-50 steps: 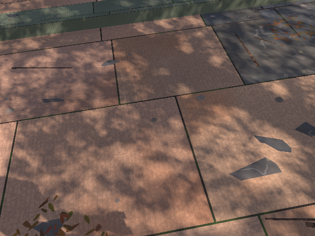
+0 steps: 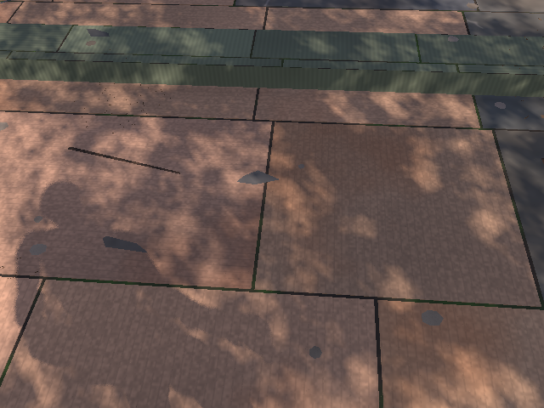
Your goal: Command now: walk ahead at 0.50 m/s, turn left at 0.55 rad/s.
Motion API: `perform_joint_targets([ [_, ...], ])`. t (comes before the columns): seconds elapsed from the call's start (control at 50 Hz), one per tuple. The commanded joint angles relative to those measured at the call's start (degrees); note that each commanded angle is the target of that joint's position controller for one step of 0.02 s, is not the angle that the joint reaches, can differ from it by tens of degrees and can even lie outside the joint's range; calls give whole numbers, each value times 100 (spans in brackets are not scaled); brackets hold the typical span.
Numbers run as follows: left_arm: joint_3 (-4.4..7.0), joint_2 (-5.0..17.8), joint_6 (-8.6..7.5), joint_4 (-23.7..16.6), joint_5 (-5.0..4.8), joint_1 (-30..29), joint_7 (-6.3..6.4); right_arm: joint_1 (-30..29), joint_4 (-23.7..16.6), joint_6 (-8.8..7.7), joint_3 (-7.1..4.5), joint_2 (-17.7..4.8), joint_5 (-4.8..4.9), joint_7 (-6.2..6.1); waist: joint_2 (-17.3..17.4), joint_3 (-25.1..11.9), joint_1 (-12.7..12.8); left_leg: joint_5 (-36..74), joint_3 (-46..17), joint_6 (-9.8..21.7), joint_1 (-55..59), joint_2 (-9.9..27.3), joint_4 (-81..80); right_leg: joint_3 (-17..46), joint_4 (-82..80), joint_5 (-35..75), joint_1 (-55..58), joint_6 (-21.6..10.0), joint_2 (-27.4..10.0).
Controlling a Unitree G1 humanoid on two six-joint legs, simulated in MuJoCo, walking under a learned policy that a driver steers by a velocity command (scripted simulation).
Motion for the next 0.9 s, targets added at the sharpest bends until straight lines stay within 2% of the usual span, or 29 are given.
perform_joint_targets([
  [0.02,192,794,-101,-280,2,-254,52,47,-461,25,-6,-44,-37,44,-665,-4,-138,675,-278,-75,-587,307,-506,858,-1129,1195,345,-923,-1629],
  [0.1,245,994,-27,-241,-32,-121,111,-680,-734,-26,60,29,-51,204,-581,167,91,1630,86,-28,-364,212,-1830,138,-1180,1297,500,-795,-1527],
  [0.16,294,1135,64,-154,-113,162,127,-1204,-995,-18,89,28,-52,305,-536,333,256,1558,311,78,-401,139,-2388,-110,-1073,1358,953,-716,-1670],
  [0.2,331,1227,146,-107,-173,270,126,-1386,-1152,-5,72,-44,-48,361,-569,378,245,1179,452,215,-393,49,-2607,-238,-827,1748,1329,-620,-1787],
  [0.24,378,1387,227,-131,-214,221,141,-1237,-1225,20,-8,-208,-56,387,-732,160,39,601,752,427,145,-260,-2707,-434,-185,3351,1528,-503,-1805],
  [0.26,401,1465,276,-153,-233,188,154,-855,-1169,37,-96,-361,-54,380,-812,-118,-209,346,926,561,734,-504,-2732,-536,481,4268,1528,-440,-1760],
  [0.28,393,1469,328,-184,-251,105,168,-31,-962,45,-248,-593,-32,350,-732,-541,-691,561,1055,749,1860,-800,-3074,-710,1590,4639,1236,-298,-1580],
  [0.3,320,1301,315,-250,-156,183,187,1002,-671,92,-471,-1026,-16,241,-365,-1076,-1129,717,496,1009,3647,-676,-3205,-744,3196,3545,27,-33,-1362],
  [0.32,54,417,191,-576,106,611,120,963,-656,89,-573,-1725,33,154,1273,-1352,-495,183,-2510,1888,5445,844,-3590,-527,5279,-1753,-2603,337,-338],
  [0.34,31,665,-72,-723,-101,273,46,1108,-916,-20,-449,-1491,-48,195,861,-2375,-732,-756,-4658,2456,5954,1489,-4624,988,6195,-2613,-3391,313,84],
  [0.36,126,1028,-203,-906,-339,-373,-2,966,-842,-112,-334,-1081,-103,227,374,-1634,-879,-401,-3919,2102,5607,1342,-4804,1171,6204,-2046,-3965,179,-207],
  [0.38,93,972,-269,-930,-307,-455,10,679,-852,-168,-278,-890,-78,222,104,-1100,-675,47,-3135,1886,4820,1102,-4755,1139,5748,-1528,-3872,67,-459],
  [0.4,116,979,-272,-838,-149,-409,61,211,-936,-181,-215,-693,-79,213,-226,-762,-395,612,-2547,1694,3945,855,-4762,1156,5236,-1178,-3428,84,-671],
  [0.42,171,1058,-211,-799,-67,-285,74,-87,-1041,-186,-149,-529,-134,196,-151,-612,-169,1171,-2155,1608,3317,678,-4865,1198,4876,-962,-2963,109,-799],
  [0.44,190,1054,-128,-805,-46,-206,58,-193,-1098,-186,-133,-509,-171,178,-85,-546,-55,1413,-2021,1606,2955,596,-4998,1196,4680,-847,-2690,157,-819],
  [0.5,127,768,33,-857,23,-276,51,-38,-1003,-238,-144,-595,-142,84,-143,-391,-23,2236,-1378,1628,2463,458,-5206,985,3926,-290,-2580,391,-790],
  [0.54,66,630,48,-972,30,-656,39,164,-884,-239,-140,-618,-129,17,-83,-249,-172,2329,-1025,1466,2402,286,-5262,922,3113,514,-2629,473,-735],
  [0.6,-2,504,10,-1101,-27,-1198,-32,415,-741,-226,-121,-623,-109,-15,52,-107,-441,1763,-703,1184,2322,81,-5273,818,1909,1682,-2285,430,-526],
  [0.66,-13,555,-29,-1260,-99,-1651,-103,724,-550,-230,-118,-678,-91,-1,102,116,-647,1325,-902,1157,2630,299,-5237,826,1388,1897,-2317,317,-426],
  [0.72,-8,644,-77,-1385,-111,-1845,-198,922,-398,-177,-124,-708,-108,-18,146,194,-695,1781,-1050,1126,3545,662,-4903,803,1098,1339,-2818,79,-385],
  [0.76,-5,680,-83,-1402,-133,-1743,-256,940,-328,-127,-137,-748,-121,-41,221,160,-614,2441,-990,1009,3946,803,-4679,714,1010,831,-2767,-121,-326],
  [0.78,25,744,-80,-1364,-139,-1522,-267,860,-330,-109,-144,-787,-126,-51,276,22,-478,3268,-862,923,4029,767,-4424,600,984,576,-2413,-239,-194],
  [0.8,93,859,-74,-1253,-133,-1072,-257,745,-347,-87,-145,-822,-137,-62,309,-306,-212,4395,-654,825,4035,637,-3902,411,917,523,-1719,-386,24],
  [0.82,200,1063,-64,-1043,-111,-297,-235,646,-388,-65,-106,-769,-158,-80,196,-846,187,4983,-355,667,3779,369,-2939,413,880,816,-570,-593,81],
  [0.84,273,1390,-41,-906,-70,649,-209,658,-524,-72,-16,-601,-266,-114,-355,-1612,513,3617,-109,467,2708,85,-1331,1618,1030,1198,1072,-998,-813],
  [0.86,384,1774,-6,-804,-113,981,-244,1386,-590,-193,132,-63,-260,-40,-1922,-2150,133,-626,102,-49,269,-981,723,4419,552,174,3053,-2019,-1986],
  [0.88,259,1243,26,-787,-262,1001,-248,1029,-608,-321,105,-450,-196,7,-1489,-2025,376,-1552,-496,-20,-617,-827,1238,5151,-61,-995,3240,-1902,-1983],
  [0.9,200,1043,65,-898,-216,628,-203,368,-794,-422,43,-686,-37,63,-1079,-1131,421,-1083,-491,33,-1005,-541,1228,4392,-196,-1020,2535,-1646,-1813],
])
Keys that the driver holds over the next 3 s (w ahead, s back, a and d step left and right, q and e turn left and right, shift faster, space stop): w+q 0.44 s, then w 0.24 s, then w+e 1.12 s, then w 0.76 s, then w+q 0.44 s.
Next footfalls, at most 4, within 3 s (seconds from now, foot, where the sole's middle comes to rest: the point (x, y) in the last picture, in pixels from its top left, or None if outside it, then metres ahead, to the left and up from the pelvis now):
0.30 left None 0.31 0.17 -0.78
0.82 right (271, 341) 0.66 0.07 -0.78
1.32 left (182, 272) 0.87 0.33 -0.78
1.82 right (285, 204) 1.13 0.04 -0.78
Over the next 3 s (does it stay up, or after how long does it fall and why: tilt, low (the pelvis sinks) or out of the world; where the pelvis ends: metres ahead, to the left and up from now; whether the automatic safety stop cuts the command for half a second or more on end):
stays up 1.57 0.00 -0.01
